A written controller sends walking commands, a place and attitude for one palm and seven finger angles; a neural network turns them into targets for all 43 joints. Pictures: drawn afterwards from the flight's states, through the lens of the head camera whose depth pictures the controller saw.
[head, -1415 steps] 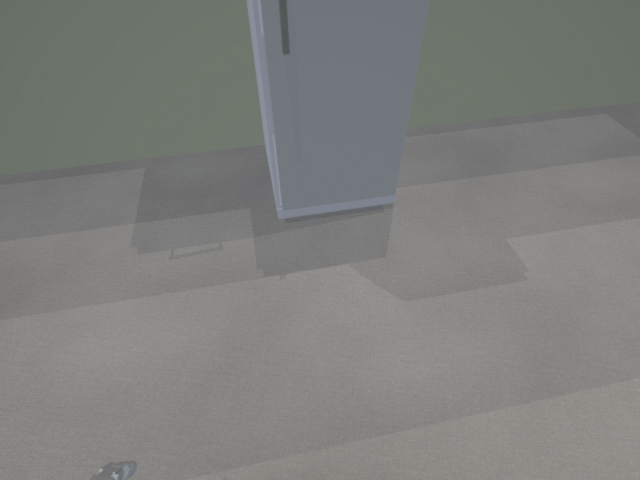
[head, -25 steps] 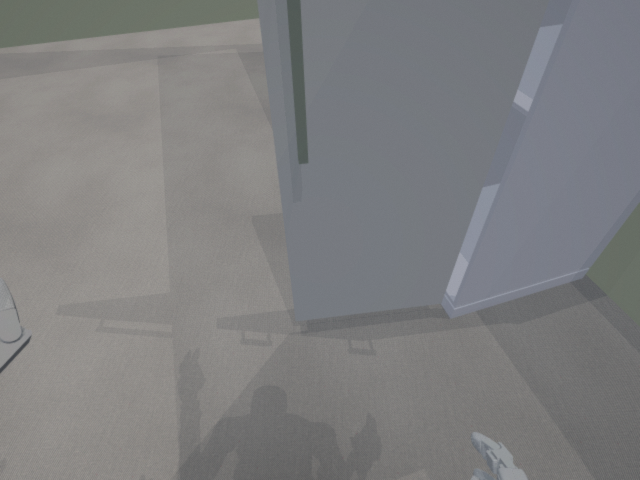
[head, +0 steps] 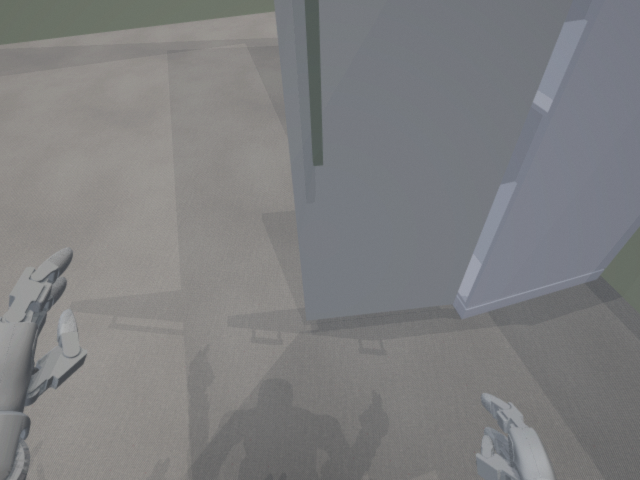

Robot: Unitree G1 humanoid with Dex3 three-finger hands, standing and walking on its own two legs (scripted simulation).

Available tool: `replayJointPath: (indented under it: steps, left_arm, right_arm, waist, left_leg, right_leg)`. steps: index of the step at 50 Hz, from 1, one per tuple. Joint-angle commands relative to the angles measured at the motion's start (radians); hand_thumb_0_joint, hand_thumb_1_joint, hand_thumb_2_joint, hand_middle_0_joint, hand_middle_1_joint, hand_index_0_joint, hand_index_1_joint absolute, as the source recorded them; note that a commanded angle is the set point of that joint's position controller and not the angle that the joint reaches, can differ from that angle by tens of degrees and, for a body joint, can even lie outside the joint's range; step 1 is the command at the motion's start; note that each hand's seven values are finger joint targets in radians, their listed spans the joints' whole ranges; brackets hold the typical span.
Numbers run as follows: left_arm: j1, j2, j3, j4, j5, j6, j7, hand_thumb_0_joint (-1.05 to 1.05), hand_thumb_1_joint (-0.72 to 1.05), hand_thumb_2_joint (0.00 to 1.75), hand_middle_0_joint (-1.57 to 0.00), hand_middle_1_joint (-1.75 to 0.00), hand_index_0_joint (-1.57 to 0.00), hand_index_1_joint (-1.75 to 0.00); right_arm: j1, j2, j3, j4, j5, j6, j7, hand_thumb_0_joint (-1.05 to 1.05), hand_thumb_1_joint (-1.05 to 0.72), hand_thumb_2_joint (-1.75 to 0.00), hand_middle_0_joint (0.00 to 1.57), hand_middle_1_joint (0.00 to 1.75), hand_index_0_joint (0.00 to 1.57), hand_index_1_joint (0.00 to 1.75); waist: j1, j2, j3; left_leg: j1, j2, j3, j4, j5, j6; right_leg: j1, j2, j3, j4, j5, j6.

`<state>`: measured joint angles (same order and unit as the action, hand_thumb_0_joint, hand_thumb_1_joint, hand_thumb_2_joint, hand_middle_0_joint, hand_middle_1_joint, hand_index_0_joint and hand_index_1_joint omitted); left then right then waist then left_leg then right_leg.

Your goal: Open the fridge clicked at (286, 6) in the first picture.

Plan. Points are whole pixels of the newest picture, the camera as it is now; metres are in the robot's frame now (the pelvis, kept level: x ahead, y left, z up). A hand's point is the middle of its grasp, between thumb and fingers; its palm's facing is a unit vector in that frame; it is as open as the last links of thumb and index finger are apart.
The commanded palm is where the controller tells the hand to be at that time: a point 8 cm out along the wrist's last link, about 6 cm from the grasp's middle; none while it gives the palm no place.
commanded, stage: let the arm hang, fingers relaxed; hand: left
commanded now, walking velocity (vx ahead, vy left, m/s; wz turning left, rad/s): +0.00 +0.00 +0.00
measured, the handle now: (311, 34) +0.72 +0.06 +0.25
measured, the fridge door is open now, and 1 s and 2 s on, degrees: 80 80 80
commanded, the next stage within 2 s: look to check the result in 1.04 s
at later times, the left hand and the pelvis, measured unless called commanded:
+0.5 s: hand out of the picture -0.07 +0.20 -0.17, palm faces +0.03 -0.97 -0.23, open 7.2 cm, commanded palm none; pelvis -0.04 +0.01 +0.00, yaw +2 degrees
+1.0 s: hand out of the picture -0.01 +0.19 -0.17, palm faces +0.02 -0.98 -0.19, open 7.3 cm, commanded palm none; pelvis -0.03 +0.02 +0.01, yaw +0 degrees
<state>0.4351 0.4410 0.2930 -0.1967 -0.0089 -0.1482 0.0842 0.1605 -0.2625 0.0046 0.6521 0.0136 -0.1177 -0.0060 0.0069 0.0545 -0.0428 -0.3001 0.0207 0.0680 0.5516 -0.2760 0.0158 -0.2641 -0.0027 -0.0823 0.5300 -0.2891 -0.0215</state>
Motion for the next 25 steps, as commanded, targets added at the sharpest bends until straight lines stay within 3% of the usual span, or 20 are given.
replayJointPath:
  steps: [1, 4, 6, 8, 10, 12, 14, 17, 21, 23, 25]
  left_arm:
    - [-0.090, -0.046, -0.196, 0.418, 0.032, 0.141, -0.089, 0.00, 0.90, 0.90, -0.20, -0.30, -0.20, -0.30]
    - [-0.156, -0.033, -0.217, 0.596, 0.041, 0.142, -0.086, 0.00, 0.90, 0.90, -0.20, -0.30, -0.20, -0.30]
    - [-0.182, -0.043, -0.233, 0.711, 0.041, 0.151, -0.079, 0.00, 0.90, 0.90, -0.20, -0.30, -0.20, -0.30]
    - [-0.207, -0.051, -0.248, 0.811, 0.036, 0.158, -0.072, 0.00, 0.90, 0.90, -0.20, -0.30, -0.20, -0.30]
    - [-0.208, -0.055, -0.256, 0.891, 0.034, 0.160, -0.068, 0.00, 0.90, 0.90, -0.20, -0.30, -0.20, -0.30]
    - [-0.182, -0.077, -0.260, 0.973, 0.029, 0.160, -0.066, 0.00, 0.90, 0.90, -0.20, -0.30, -0.20, -0.30]
    - [-0.144, -0.108, -0.245, 1.036, 0.029, 0.160, -0.063, 0.00, 0.90, 0.90, -0.20, -0.30, -0.20, -0.30]
    - [-0.128, -0.106, -0.250, 1.108, 0.027, 0.160, -0.065, 0.00, 0.90, 0.90, -0.20, -0.30, -0.20, -0.30]
    - [-0.132, -0.117, -0.252, 1.169, 0.029, 0.161, -0.065, 0.00, 0.90, 0.90, -0.20, -0.30, -0.20, -0.30]
    - [-0.129, -0.129, -0.251, 1.192, 0.030, 0.160, -0.065, 0.00, 0.90, 0.90, -0.20, -0.30, -0.20, -0.30]
    - [-0.127, -0.136, -0.254, 1.212, 0.029, 0.157, -0.062, 0.00, 0.90, 0.90, -0.20, -0.30, -0.20, -0.30]
  right_arm:
    - [-0.036, -0.168, -0.051, 0.001, -0.018, 0.049, 0.013, 0.00, -0.90, -0.90, 0.20, 0.30, 0.20, 0.30]
    - [-0.023, -0.160, -0.036, 0.039, -0.036, 0.079, 0.010, 0.00, -0.90, -0.90, 0.20, 0.30, 0.20, 0.30]
    - [0.010, -0.121, -0.028, 0.078, -0.044, 0.103, 0.009, 0.00, -0.90, -0.90, 0.20, 0.30, 0.20, 0.30]
    - [0.027, -0.098, -0.021, 0.119, -0.048, 0.120, 0.005, 0.00, -0.90, -0.90, 0.20, 0.30, 0.20, 0.30]
    - [0.036, -0.087, -0.017, 0.157, -0.048, 0.129, 0.003, 0.00, -0.90, -0.90, 0.20, 0.30, 0.20, 0.30]
    - [0.042, -0.069, -0.014, 0.200, -0.048, 0.131, -0.003, 0.00, -0.90, -0.90, 0.20, 0.30, 0.20, 0.30]
    - [0.062, -0.055, -0.020, 0.231, -0.052, 0.132, -0.011, 0.00, -0.90, -0.90, 0.20, 0.30, 0.20, 0.30]
    - [0.101, -0.046, -0.025, 0.271, -0.046, 0.138, -0.016, 0.00, -0.90, -0.90, 0.20, 0.30, 0.20, 0.30]
    - [0.175, -0.031, -0.034, 0.316, -0.044, 0.143, -0.019, 0.00, -0.90, -0.90, 0.20, 0.30, 0.20, 0.30]
    - [0.204, -0.023, -0.036, 0.336, -0.044, 0.142, -0.021, 0.00, -0.90, -0.90, 0.20, 0.30, 0.20, 0.30]
    - [0.217, -0.019, -0.037, 0.350, -0.043, 0.139, -0.022, 0.00, -0.90, -0.90, 0.20, 0.30, 0.20, 0.30]
  waist:
    - [-0.009, -0.086, -0.028]
    - [-0.013, -0.246, -0.019]
    - [-0.025, -0.258, -0.021]
    - [-0.034, -0.193, -0.001]
    - [-0.032, -0.071, 0.011]
    - [-0.021, 0.063, 0.034]
    - [-0.010, 0.155, 0.030]
    - [-0.007, 0.121, 0.042]
    - [-0.018, -0.026, 0.083]
    - [-0.021, -0.070, 0.088]
    - [-0.023, -0.073, 0.085]
  left_leg:
    - [-0.081, 0.145, -0.146, -0.060, 0.214, 0.046]
    - [-0.054, 0.100, -0.156, -0.047, 0.156, 0.041]
    - [-0.001, 0.058, -0.121, -0.013, 0.133, 0.029]
    - [0.048, 0.034, -0.094, -0.009, 0.116, 0.017]
    - [0.055, 0.043, -0.108, -0.046, 0.099, 0.017]
    - [0.005, 0.058, -0.126, -0.106, 0.018, 0.022]
    - [-0.052, 0.068, -0.141, -0.152, -0.077, 0.025]
    - [-0.082, 0.070, -0.148, -0.172, -0.138, 0.023]
    - [-0.064, 0.067, -0.144, -0.170, -0.154, 0.027]
    - [-0.046, 0.063, -0.135, -0.157, -0.134, 0.029]
    - [-0.020, 0.068, -0.138, -0.160, -0.110, 0.031]
  right_leg:
    - [-0.011, -0.102, 0.064, 0.023, 0.125, -0.001]
    - [-0.013, -0.126, 0.105, -0.039, 0.083, -0.023]
    - [-0.043, -0.162, 0.142, -0.085, 0.063, -0.047]
    - [-0.079, -0.174, 0.156, -0.123, 0.027, -0.056]
    - [-0.078, -0.150, 0.143, -0.139, -0.052, -0.047]
    - [-0.038, -0.126, 0.138, -0.145, -0.091, -0.037]
    - [0.025, -0.109, 0.116, -0.146, -0.089, -0.035]
    - [0.056, -0.105, 0.114, -0.170, -0.102, -0.037]
    - [-0.006, -0.110, 0.111, -0.204, -0.175, -0.040]
    - [-0.032, -0.117, 0.114, -0.215, -0.192, -0.041]
    - [-0.046, -0.115, 0.110, -0.210, -0.181, -0.041]
